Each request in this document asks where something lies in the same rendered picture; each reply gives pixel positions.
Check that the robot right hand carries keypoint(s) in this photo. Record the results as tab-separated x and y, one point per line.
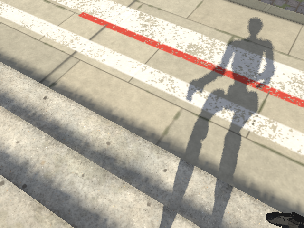
286	220

